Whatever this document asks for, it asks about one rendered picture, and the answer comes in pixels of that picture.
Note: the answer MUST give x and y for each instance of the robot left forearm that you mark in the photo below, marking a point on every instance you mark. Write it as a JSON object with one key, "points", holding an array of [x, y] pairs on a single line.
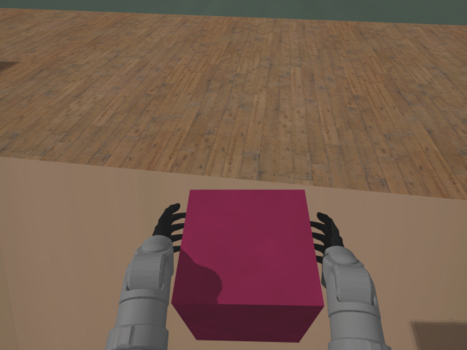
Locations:
{"points": [[144, 298]]}

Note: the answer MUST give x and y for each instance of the carton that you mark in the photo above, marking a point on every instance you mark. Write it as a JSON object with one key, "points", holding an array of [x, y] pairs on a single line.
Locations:
{"points": [[247, 269]]}

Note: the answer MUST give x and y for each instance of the robot left hand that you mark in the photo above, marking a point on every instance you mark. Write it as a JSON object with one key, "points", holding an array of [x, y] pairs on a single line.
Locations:
{"points": [[165, 227]]}

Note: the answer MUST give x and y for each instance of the robot right hand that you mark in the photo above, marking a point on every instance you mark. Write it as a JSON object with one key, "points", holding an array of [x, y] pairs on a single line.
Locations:
{"points": [[331, 237]]}

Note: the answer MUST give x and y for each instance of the robot right forearm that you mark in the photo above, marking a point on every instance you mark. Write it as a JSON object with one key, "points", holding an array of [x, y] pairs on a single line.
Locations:
{"points": [[353, 308]]}

